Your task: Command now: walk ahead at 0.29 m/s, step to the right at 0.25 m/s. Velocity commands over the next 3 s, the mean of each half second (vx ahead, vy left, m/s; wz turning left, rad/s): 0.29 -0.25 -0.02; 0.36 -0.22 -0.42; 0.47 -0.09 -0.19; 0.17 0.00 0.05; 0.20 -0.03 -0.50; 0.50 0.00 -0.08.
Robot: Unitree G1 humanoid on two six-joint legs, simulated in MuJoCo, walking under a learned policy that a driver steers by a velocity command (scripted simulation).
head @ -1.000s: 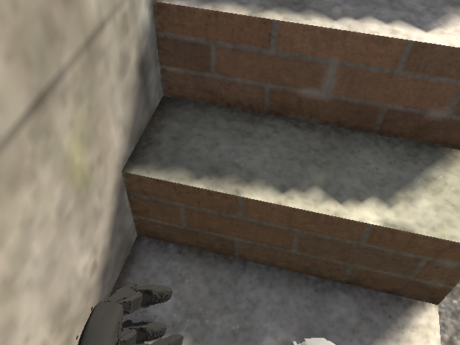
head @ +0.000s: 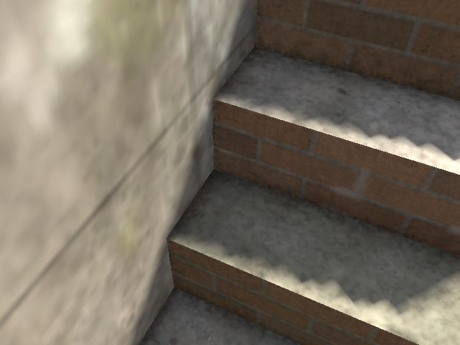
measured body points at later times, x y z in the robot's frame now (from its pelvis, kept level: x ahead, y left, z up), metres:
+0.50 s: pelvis +0.06 +0.04 +0.00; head +0.07 +0.07 +0.45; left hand +0.17 +0.28 -0.13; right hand +0.19 -0.24 -0.07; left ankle +0.11 +0.14 -0.71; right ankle +0.02 -0.11 -0.68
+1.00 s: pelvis +0.16 -0.04 +0.10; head +0.26 -0.06 +0.53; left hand +0.46 +0.04 +0.01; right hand +0.11 -0.30 -0.04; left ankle +0.13 +0.15 -0.62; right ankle +0.27 -0.18 -0.48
